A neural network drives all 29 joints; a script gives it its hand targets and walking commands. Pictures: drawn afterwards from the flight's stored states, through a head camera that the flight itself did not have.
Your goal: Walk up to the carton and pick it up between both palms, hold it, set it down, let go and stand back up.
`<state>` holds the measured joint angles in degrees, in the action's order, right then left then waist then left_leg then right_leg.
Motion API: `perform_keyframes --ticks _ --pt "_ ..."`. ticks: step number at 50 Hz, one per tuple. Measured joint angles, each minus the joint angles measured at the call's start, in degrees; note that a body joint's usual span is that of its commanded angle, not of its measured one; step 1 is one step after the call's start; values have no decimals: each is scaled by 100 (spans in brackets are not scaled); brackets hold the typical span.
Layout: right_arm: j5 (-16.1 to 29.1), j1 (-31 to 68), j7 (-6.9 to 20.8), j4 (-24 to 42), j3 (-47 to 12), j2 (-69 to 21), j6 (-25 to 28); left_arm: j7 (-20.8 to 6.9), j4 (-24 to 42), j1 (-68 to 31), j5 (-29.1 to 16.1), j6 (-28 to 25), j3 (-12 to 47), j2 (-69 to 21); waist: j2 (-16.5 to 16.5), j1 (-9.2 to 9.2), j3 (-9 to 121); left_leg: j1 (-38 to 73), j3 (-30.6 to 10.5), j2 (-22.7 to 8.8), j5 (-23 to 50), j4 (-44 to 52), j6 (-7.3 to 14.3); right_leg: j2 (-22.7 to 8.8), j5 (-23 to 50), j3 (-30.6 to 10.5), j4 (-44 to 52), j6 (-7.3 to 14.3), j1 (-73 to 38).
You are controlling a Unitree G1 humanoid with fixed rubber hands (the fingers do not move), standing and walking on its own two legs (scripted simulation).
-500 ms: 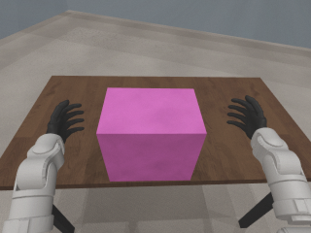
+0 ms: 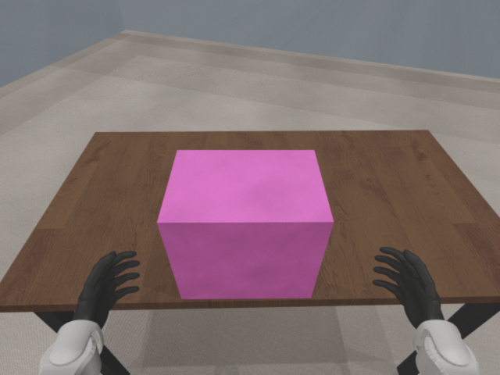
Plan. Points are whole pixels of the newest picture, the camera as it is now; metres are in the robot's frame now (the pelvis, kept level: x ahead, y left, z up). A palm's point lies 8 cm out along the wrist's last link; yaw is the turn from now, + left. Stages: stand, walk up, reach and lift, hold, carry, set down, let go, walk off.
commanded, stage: set down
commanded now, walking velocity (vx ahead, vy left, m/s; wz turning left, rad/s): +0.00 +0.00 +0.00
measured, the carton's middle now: (246, 226) +0.39 +0.03 +0.03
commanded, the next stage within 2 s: let go in 1.54 s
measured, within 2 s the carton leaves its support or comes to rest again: neither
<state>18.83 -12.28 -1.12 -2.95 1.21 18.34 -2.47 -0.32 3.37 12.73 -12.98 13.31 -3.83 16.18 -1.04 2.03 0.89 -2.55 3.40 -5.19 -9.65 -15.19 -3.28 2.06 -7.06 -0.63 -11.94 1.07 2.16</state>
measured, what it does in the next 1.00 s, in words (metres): stands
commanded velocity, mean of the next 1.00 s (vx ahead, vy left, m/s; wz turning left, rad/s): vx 0.00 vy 0.00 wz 0.00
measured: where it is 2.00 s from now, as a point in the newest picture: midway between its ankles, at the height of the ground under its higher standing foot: outside the picture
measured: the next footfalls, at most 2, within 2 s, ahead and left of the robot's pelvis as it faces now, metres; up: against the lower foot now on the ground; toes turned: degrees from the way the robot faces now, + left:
none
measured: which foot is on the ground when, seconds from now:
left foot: down 0.00-1.00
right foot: down 0.00-1.00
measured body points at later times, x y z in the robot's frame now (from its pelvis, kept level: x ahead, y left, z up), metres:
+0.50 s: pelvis -0.01 +0.01 +0.00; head -0.03 +0.03 +0.45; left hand +0.18 +0.24 -0.03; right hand +0.19 -0.20 -0.03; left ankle -0.02 +0.15 -0.75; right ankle +0.00 -0.11 -0.75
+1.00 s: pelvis +0.02 +0.02 +0.00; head +0.03 +0.03 +0.45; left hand +0.19 +0.23 -0.07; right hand +0.17 -0.21 -0.07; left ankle -0.02 +0.15 -0.75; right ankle +0.00 -0.11 -0.75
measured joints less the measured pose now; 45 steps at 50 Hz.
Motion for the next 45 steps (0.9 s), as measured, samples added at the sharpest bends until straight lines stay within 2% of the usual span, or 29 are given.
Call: perform_keyframes --ticks 7,14,16,18,21,25,29,35,40,45 --pt "-221 -453 124 -224 79 -190 461 170 -327 410 -39 -650 307 84 44 21 -33 40 -3 7 18 -37 -2 -6 -62 3 -185 7 29" --pt "-405 -594 211 -738 62 -355 656 260 -845 484 46 -949 469 133 125 14 -17 -6 -28 18 -5 -150 0 -19 -128 24 -363 11 96" --pt "-692 -455 194 -1162 16 -472 252 85 -1499 268 193 -608 434 64 161 -72 55 -126 -113 69 -28 -230 -1 -64 -174 87 -444 -17 184" --pt "-849 -343 136 -1352 -42 -638 -174 76 -1684 133 233 -56 383 -1 209 -73 117 -289 -154 106 -38 -344 39 -92 -235 101 -600 -30 361" --pt "-1000 -235 167 -1278 20 -940 -523 228 -1314 167 267 417 414 -19 300 -49 107 -365 -99 135 -78 -375 61 -121 -265 43 -700 -55 493" --pt "-1094 -197 237 -1206 125 -1088 -703 288 -899 268 524 795 395 -153 354 -36 38 -289 -26 175 -46 -247 91 -157 -207 -27 -562 -103 434" --pt "-1062 -356 308 -1212 139 -958 -694 280 -665 469 742 999 404 -323 354 -8 -49 -178 34 210 -54 -152 125 -191 -164 -84 -405 -148 313" --pt "-998 -755 458 -1206 182 -703 -567 311 -485 860 890 1041 499 -469 315 41 -175 -59 120 234 -125 -104 160 -214 -171 -165 -296 -190 196" --pt "-1036 -934 536 -1246 163 -642 -501 358 -586 915 909 1036 508 -488 289 43 -237 -46 176 226 -188 -120 162 -205 -231 -219 -345 -199 222" --pt "-1116 -837 493 -1408 94 -687 -536 340 -845 648 961 1172 450 -524 255 18 -282 -58 209 194 -243 -159 144 -173 -284 -251 -402 -187 259"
